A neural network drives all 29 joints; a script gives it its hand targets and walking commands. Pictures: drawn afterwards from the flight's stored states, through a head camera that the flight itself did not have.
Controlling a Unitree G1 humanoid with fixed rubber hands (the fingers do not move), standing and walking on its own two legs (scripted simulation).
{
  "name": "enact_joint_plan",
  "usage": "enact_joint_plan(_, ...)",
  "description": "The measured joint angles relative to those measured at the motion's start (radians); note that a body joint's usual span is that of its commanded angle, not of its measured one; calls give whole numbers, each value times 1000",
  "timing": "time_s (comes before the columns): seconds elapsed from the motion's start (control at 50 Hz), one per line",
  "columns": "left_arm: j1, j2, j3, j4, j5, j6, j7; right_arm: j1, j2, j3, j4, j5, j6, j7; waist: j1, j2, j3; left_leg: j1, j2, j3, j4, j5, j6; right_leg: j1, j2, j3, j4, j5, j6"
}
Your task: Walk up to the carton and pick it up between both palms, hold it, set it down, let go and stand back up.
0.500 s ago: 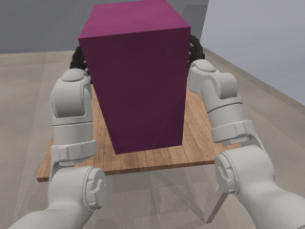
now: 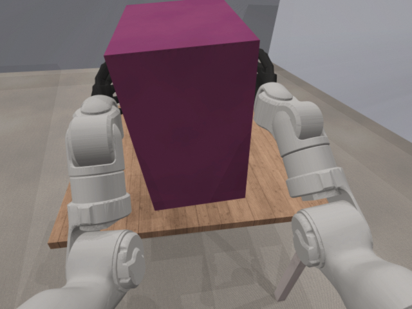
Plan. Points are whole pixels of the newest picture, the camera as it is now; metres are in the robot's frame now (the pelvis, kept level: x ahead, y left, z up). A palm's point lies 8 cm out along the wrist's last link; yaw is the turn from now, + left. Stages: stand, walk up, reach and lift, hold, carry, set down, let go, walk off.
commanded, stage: hold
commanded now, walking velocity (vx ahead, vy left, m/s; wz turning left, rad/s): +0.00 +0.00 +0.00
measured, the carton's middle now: (187, 104) +0.39 +0.01 +0.27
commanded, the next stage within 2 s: none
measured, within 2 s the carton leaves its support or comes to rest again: neither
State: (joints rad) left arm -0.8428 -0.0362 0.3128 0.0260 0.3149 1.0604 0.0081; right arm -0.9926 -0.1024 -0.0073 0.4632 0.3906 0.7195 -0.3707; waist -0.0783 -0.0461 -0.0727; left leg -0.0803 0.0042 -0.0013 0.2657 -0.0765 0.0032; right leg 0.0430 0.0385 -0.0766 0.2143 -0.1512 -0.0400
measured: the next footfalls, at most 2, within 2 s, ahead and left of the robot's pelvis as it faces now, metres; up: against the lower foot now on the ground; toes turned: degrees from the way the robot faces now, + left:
none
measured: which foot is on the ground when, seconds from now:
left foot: down 0.00-1.00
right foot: down 0.00-1.00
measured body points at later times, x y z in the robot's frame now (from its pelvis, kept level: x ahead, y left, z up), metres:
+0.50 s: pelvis -0.01 +0.00 +0.00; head -0.08 +0.02 +0.44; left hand +0.36 +0.15 +0.29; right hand +0.38 -0.12 +0.31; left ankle +0.05 +0.11 -0.75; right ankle -0.01 -0.09 -0.75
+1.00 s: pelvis +0.00 +0.00 +0.00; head -0.07 +0.03 +0.44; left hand +0.36 +0.15 +0.29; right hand +0.38 -0.12 +0.31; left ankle +0.05 +0.11 -0.75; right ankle -0.01 -0.09 -0.75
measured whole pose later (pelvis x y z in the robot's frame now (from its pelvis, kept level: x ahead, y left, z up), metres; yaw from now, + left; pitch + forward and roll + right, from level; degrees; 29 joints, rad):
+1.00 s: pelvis +0.00 +0.00 +0.00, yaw +0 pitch -6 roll -1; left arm -0.86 -0.04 0.32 0.05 0.32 1.05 0.01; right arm -1.01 -0.10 -0.02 0.48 0.38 0.72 -0.37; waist -0.08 -0.05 -0.08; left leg -0.09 0.00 0.00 0.26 -0.07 0.00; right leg 0.03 0.04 -0.08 0.22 -0.15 -0.04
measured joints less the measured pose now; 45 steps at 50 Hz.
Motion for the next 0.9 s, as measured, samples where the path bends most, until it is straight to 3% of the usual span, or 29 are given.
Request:
enact_joint_plan(0.5,-51,3,24,91,1,-32,0,-49,4,-39,76,-25,-12,15,6,3,-12,-20,3,-2,-1,11,-2,-29,2,-3,17,1,-2)
enact_joint_plan(0.9,-20,-3,14,28,3,-16,-3,-13,3,-16,17,-12,-5,3,1,0,-5,-10,1,0,-1,3,-1,-13,2,-1,2,2,-1)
